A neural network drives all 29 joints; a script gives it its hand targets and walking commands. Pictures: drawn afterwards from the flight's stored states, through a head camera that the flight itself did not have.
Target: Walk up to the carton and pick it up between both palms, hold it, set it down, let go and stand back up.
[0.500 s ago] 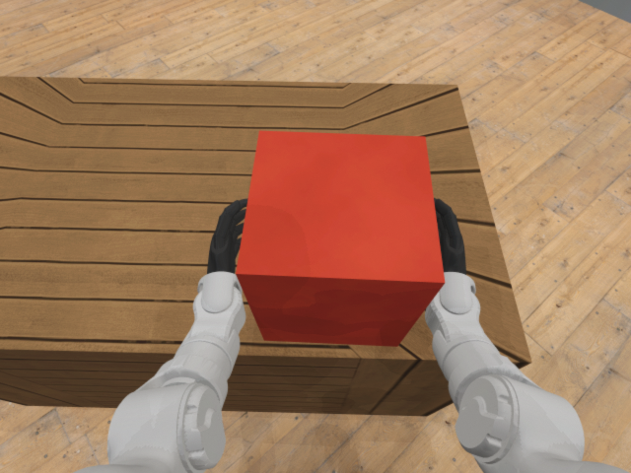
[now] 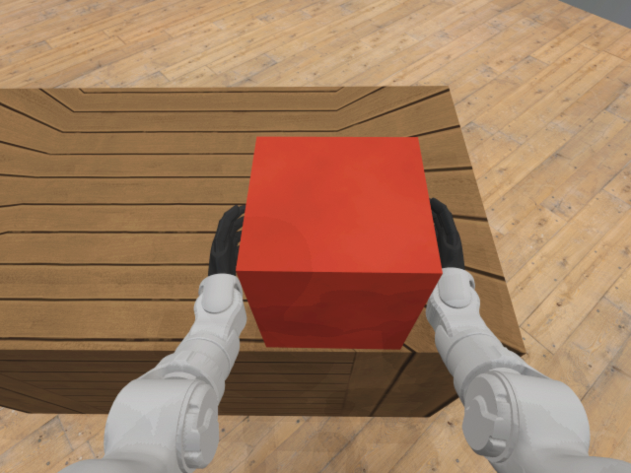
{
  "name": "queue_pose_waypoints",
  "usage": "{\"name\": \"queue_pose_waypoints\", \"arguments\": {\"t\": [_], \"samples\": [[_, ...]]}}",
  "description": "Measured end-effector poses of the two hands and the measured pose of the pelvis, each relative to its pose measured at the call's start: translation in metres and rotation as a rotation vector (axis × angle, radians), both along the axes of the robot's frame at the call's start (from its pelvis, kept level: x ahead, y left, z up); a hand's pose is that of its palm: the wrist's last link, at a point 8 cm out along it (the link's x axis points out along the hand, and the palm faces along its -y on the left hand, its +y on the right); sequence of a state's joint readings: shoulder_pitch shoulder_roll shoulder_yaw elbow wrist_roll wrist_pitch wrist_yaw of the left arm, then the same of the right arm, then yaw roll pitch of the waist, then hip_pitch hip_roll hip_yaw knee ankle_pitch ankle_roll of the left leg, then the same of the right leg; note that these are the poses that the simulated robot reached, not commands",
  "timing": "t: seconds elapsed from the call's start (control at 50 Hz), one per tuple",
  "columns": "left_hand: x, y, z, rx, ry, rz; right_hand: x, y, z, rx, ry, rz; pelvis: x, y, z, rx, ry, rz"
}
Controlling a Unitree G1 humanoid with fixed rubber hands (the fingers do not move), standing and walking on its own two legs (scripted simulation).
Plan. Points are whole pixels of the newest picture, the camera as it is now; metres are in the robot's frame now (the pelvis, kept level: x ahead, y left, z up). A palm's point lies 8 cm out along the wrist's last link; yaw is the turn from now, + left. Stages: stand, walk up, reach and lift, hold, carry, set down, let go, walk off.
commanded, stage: reach and lift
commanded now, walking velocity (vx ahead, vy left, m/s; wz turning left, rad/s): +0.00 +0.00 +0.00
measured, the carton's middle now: (334, 252) +0.42 +0.00 -0.01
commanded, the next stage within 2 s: none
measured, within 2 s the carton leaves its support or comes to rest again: leaves its support in 0.16 s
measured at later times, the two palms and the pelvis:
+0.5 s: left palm (203, 210) +0.39 +0.15 +0.12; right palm (471, 195) +0.41 -0.15 +0.13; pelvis +0.00 -0.01 +0.01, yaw +2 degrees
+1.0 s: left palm (175, 215) +0.36 +0.17 +0.15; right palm (471, 220) +0.36 -0.13 +0.15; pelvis -0.02 +0.01 +0.01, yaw +1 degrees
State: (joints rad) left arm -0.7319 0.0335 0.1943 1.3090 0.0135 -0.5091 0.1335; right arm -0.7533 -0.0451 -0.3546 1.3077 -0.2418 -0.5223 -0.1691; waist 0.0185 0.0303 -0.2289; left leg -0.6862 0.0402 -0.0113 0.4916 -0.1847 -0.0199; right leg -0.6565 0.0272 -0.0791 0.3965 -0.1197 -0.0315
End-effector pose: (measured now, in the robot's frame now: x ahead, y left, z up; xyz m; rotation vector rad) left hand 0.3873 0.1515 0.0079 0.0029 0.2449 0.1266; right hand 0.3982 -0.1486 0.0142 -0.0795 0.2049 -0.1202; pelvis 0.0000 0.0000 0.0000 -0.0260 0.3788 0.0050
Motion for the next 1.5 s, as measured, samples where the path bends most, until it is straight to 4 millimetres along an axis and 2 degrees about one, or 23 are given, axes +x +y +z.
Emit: {"name": "queue_pose_waypoints", "arguments": {"t": [0.12,0.22,0.3,0.46,0.6,0.78,0.96,1.18,1.5], "samples": [[-0.002,-0.004,0.003,0.004,0.011,-0.001,-0.001,-0.004,0.005,0.002,0.010,0.001,0.002,0.000,-0.003,-0.001,-0.005,0.002],[-0.002,-0.007,0.014,0.002,-0.007,0.001,0.000,-0.006,0.020,0.026,-0.008,0.001,0.005,0.000,-0.005,0.002,-0.022,0.005],[0.000,-0.006,0.037,-0.002,-0.050,0.005,0.003,-0.006,0.045,0.054,-0.049,0.001,0.006,-0.001,-0.005,0.007,-0.055,0.007],[0.007,0.000,0.101,0.036,-0.091,0.001,0.010,0.000,0.107,0.070,-0.086,0.000,0.004,-0.006,0.004,0.026,-0.192,0.021],[0.002,0.011,0.133,0.038,-0.069,0.005,0.005,0.011,0.138,0.075,-0.065,-0.002,0.002,-0.007,0.013,0.026,-0.302,0.036],[-0.017,0.022,0.137,0.025,-0.044,-0.001,-0.017,0.023,0.139,0.097,-0.041,-0.022,-0.005,-0.002,0.015,0.021,-0.405,0.039],[-0.024,0.019,0.143,0.043,-0.026,-0.027,-0.034,0.019,0.134,0.108,-0.027,-0.049,-0.016,0.008,0.015,0.013,-0.428,0.022],[-0.026,0.010,0.158,0.065,-0.018,-0.023,-0.035,0.010,0.143,0.127,-0.023,-0.043,-0.021,0.014,0.014,0.011,-0.420,0.000],[-0.028,0.014,0.169,0.055,-0.030,0.006,-0.027,0.014,0.160,0.146,-0.037,-0.017,-0.008,0.005,0.016,0.018,-0.448,0.034]]}}
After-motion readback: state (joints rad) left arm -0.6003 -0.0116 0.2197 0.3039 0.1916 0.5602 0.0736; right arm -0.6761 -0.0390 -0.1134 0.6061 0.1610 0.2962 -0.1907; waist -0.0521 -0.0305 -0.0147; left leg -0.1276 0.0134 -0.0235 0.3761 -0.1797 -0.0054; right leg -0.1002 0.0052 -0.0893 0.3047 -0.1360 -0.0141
